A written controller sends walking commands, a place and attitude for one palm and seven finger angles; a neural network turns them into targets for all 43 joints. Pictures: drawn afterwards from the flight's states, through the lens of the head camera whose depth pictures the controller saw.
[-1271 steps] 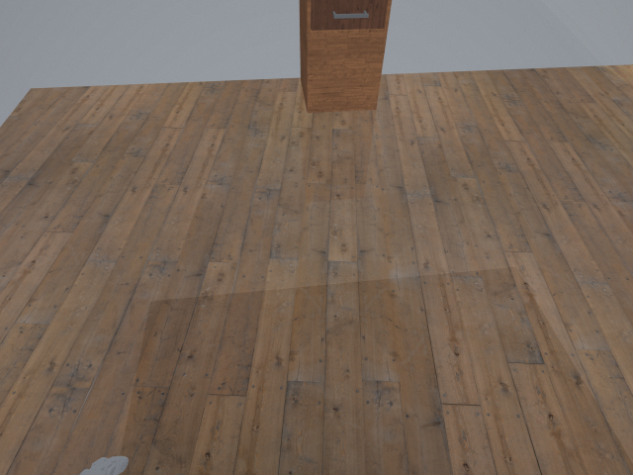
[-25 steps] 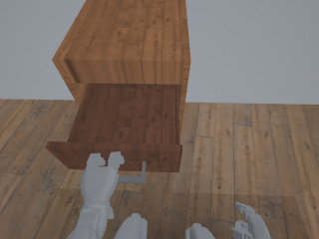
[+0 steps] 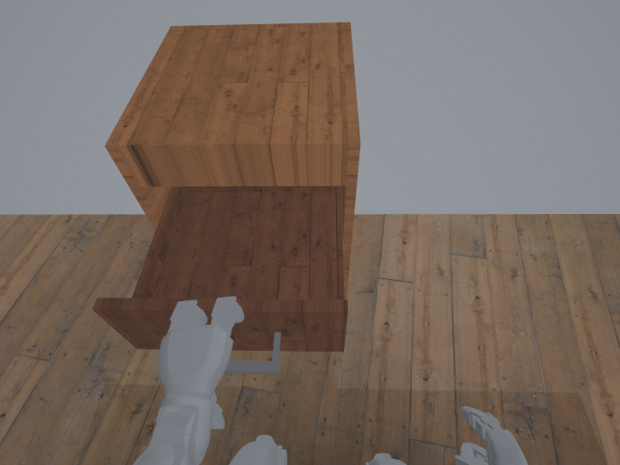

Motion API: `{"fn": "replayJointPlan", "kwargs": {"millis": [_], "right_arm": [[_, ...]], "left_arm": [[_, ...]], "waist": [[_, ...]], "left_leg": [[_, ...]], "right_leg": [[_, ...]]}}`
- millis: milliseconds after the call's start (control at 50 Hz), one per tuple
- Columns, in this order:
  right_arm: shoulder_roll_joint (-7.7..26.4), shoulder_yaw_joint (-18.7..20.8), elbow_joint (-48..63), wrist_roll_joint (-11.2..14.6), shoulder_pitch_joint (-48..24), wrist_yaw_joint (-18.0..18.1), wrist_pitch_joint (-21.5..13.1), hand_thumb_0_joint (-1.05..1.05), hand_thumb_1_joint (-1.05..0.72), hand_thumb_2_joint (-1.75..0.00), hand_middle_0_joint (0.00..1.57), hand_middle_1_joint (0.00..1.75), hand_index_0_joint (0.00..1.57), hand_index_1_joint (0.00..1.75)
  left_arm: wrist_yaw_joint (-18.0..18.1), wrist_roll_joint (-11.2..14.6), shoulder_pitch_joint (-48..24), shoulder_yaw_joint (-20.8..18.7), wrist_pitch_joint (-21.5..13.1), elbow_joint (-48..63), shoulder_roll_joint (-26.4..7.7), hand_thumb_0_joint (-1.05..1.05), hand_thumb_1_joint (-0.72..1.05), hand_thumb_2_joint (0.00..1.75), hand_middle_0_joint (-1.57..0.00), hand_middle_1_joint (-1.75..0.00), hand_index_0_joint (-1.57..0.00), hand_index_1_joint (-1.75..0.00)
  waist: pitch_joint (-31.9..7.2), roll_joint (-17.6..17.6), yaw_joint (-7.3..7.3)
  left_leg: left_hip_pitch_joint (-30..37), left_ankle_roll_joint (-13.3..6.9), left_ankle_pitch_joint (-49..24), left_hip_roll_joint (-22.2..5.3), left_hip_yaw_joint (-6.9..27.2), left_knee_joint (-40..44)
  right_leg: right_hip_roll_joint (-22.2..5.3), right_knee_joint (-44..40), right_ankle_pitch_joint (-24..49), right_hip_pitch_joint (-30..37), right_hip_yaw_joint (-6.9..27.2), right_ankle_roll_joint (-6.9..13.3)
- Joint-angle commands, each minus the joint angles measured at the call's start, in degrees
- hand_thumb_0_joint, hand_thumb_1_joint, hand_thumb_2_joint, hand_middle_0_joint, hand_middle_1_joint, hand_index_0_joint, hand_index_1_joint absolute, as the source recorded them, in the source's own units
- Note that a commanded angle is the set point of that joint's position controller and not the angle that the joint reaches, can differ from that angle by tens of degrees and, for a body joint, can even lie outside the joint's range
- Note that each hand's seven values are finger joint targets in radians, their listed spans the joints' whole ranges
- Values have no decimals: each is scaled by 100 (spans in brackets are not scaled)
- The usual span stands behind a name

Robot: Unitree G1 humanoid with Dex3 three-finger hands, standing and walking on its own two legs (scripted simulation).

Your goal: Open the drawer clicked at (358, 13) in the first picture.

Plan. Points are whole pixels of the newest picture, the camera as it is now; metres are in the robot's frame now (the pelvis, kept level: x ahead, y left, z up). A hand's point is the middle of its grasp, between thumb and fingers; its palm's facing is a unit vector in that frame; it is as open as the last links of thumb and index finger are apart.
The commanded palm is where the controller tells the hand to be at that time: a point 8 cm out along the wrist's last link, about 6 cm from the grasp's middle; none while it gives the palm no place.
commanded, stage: lift the hand off the handle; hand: left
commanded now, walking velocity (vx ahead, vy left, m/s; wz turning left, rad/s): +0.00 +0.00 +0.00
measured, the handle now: (226, 353) +0.31 +0.16 -0.13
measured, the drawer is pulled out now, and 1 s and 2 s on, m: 0.26 0.26 0.26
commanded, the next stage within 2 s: draw the hand back to the body in 0.80 s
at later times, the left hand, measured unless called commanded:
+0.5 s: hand (199, 357) +0.26 +0.16 -0.01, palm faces +0.00 -0.14 -0.99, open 13.8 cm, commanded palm +0.24 +0.16 +0.05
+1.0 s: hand (195, 352) +0.26 +0.16 +0.01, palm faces +0.01 -0.16 -0.99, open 13.8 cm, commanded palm +0.23 +0.17 +0.08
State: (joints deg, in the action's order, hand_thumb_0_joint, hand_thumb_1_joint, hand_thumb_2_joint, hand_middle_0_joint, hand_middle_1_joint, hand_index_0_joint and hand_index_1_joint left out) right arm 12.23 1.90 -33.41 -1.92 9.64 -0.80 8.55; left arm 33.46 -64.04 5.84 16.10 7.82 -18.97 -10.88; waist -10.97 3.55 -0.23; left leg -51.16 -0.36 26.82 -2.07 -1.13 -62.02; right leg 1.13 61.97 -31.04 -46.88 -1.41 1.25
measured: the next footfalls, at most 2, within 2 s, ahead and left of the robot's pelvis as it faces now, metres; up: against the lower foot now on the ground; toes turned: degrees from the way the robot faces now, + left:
none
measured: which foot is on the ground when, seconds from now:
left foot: down 0.00-1.00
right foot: down 0.00-1.00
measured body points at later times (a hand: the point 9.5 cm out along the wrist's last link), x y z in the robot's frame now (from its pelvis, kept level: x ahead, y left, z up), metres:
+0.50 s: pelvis +0.01 +0.00 +0.02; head +0.04 -0.03 +0.47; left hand +0.25 +0.17 +0.04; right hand +0.19 -0.23 -0.09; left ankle +0.03 +0.12 -0.66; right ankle -0.01 -0.11 -0.66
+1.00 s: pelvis +0.01 -0.01 +0.03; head +0.04 -0.03 +0.48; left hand +0.25 +0.17 +0.07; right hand +0.19 -0.24 -0.08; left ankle +0.03 +0.12 -0.66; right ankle -0.01 -0.11 -0.66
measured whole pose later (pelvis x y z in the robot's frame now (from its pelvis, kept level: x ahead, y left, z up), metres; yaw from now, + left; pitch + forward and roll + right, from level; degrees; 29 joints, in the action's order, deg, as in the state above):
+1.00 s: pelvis +0.01 -0.01 +0.03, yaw +0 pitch +11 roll +0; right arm 12.7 1.9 -31.2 -0.9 9.9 -2.0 8.0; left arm 26.7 -61.5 12.6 13.7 5.1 -7.9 -14.0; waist -8.9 3.7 -1.1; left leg -39.0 0.1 23.8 -2.0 -1.9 -51.9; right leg 1.3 52.4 -27.9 -35.4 -0.6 1.6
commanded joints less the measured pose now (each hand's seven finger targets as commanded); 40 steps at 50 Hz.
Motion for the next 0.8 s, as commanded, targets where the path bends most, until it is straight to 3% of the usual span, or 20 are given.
{"fn": "replayJointPlan", "kwargs": {"millis": [0,60,140,180,200,280,300,320,360,400,460,480,540,660,680,700,720,740,780], "right_arm": [[585,237,824,-6,-442,18,-244,0,-90,-90,20,30,20,30],[598,216,870,13,-479,19,-241,0,-90,-90,20,30,20,30],[600,217,851,28,-496,32,-247,0,-90,-90,20,30,20,30],[596,192,869,23,-530,36,-259,0,-90,-90,20,30,20,30],[588,225,883,43,-488,50,-275,0,-90,-90,20,30,20,30],[576,190,934,28,-512,1,-272,0,-90,-90,20,30,20,30],[581,214,925,43,-494,6,-274,0,-90,-90,20,30,20,30],[588,193,933,31,-498,-15,-269,0,-90,-90,20,30,20,30],[610,200,952,50,-523,-18,-260,0,-90,-90,20,30,20,30],[584,217,973,59,-524,-37,-257,0,-90,-90,20,30,20,30],[610,202,1010,64,-548,-33,-253,0,-90,-90,20,30,20,30],[577,174,1027,59,-607,-57,-255,0,-90,-90,20,30,20,30],[582,201,1027,75,-580,-51,-258,0,-90,-90,20,30,20,30],[611,196,992,100,-576,-17,-284,0,-90,-90,20,30,20,30],[578,169,1028,90,-614,-45,-284,0,-90,-90,20,30,20,30],[570,210,1029,117,-590,-46,-291,0,-90,-90,20,30,20,30],[586,172,1021,109,-596,-77,-290,0,-90,-90,20,30,20,30],[583,196,1005,134,-577,-66,-286,0,-90,-90,20,30,20,30],[615,161,1004,113,-616,-76,-283,0,-90,-90,20,30,20,30]], "left_arm": [[243,-39,-626,-359,-12,1191,-527,0,-50,30,-30,-120,-30,-120],[188,-3,-467,-403,11,1313,-601,0,-50,30,-30,-120,-30,-120],[85,25,-772,-317,4,1320,-563,0,-50,30,-30,-120,-30,-120],[33,33,-956,-307,-46,1502,-615,0,-50,30,-30,-120,-30,-120],[7,63,-766,-316,-61,1458,-590,0,-50,30,-30,-120,-30,-120],[-56,77,-459,-400,-132,1541,-654,0,-50,30,-30,-120,-30,-120],[-70,82,-389,-371,-125,1493,-617,0,-50,30,-30,-120,-30,-120],[-73,71,-415,-461,-134,1539,-705,0,-50,30,-30,-120,-30,-120],[-81,59,-364,-558,-112,1592,-800,0,-50,30,-30,-120,-30,-120],[-105,70,-393,-372,-101,1691,-641,0,-50,30,-30,-120,-30,-120],[-156,118,-408,-514,-112,1849,-809,0,-50,30,-30,-120,-30,-120],[-170,106,-425,-403,-128,1941,-731,0,-50,30,-30,-120,-30,-120],[-222,133,-501,-351,-125,1937,-693,0,-50,30,-30,-120,-30,-120],[-312,174,-613,-585,-121,1932,-918,0,-50,30,-30,-120,-30,-120],[-330,155,-553,-520,-137,2030,-875,0,-50,30,-30,-120,-30,-120],[-361,197,-346,-376,-119,1931,-698,0,-50,30,-30,-120,-30,-120],[-399,205,-384,-284,-111,1875,-639,0,-50,30,-30,-120,-30,-120],[-430,229,-303,-348,-94,1692,-657,0,-50,30,-30,-120,-30,-120],[-458,175,-437,-500,-120,1668,-825,0,-50,30,-30,-120,-30,-120]], "waist": [[-1346,-481,61],[-1300,-379,30],[-1058,-468,122],[-1249,-381,89],[-1101,-375,83],[-1278,-486,10],[-1086,-442,38],[-1192,-529,4],[-1106,-383,-13],[-1044,-425,35],[-1048,-439,14],[-1099,-378,-2],[-844,-437,62],[-951,-391,-18],[-1093,-390,-67],[-883,-349,-21],[-903,-446,-11],[-687,-593,9],[-782,-625,-39]], "left_leg": [[1605,-187,-1311,262,0,775],[1659,-165,-1386,278,-14,870],[1732,-193,-1169,273,-6,965],[1867,-198,-1205,268,-2,1011],[1887,-203,-1248,281,-10,1037],[1943,-185,-1483,287,-40,1052],[1936,-186,-1480,291,-40,1077],[1924,-183,-1513,291,-56,1075],[1980,-161,-1552,287,-40,1156],[2033,-179,-1501,290,-50,1185],[2110,-174,-1524,285,-43,1270],[2160,-180,-1491,286,-49,1284],[2221,-193,-1374,272,-23,1374],[2345,-187,-1465,273,-57,1514],[2410,-187,-1550,274,-60,1510],[2406,-180,-1533,270,-52,1544],[2384,-188,-1547,271,-47,1537],[2290,-185,-1457,262,-43,1571],[2253,-177,-1419,262,-61,1583]], "right_leg": [[164,-1189,2023,555,21,148],[160,-1260,2164,700,53,156],[149,-1421,1828,604,47,120],[138,-1428,1782,638,51,121],[145,-1475,1882,712,42,135],[131,-1460,2244,914,50,116],[137,-1507,2317,931,63,127],[130,-1495,2379,981,75,109],[147,-1524,2376,1027,70,143],[140,-1584,2318,1034,61,127],[146,-1647,2282,1116,74,136],[132,-1652,2179,1063,55,120],[141,-1764,1952,1004,25,124],[134,-1872,2088,1259,79,132],[134,-1837,2137,1270,65,123],[147,-1864,2110,1251,27,139],[143,-1869,2130,1221,15,123],[149,-1917,2067,1222,12,118],[135,-1927,2041,1216,70,101]]}}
